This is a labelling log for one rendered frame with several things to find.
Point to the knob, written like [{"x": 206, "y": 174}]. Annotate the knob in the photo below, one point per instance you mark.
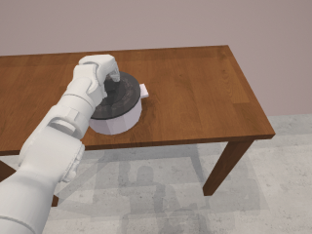
[{"x": 109, "y": 86}]

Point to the robot left upper arm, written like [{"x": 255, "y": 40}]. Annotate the robot left upper arm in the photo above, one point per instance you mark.
[{"x": 27, "y": 195}]

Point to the left robot forearm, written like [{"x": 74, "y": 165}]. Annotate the left robot forearm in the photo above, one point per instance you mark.
[{"x": 71, "y": 115}]

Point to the robot left hand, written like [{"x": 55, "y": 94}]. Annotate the robot left hand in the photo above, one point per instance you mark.
[{"x": 110, "y": 65}]

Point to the lid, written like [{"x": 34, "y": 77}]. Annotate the lid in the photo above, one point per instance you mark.
[{"x": 117, "y": 104}]

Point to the table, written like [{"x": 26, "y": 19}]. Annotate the table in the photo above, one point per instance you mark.
[{"x": 195, "y": 95}]

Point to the pot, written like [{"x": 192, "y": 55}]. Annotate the pot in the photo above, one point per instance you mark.
[{"x": 122, "y": 123}]

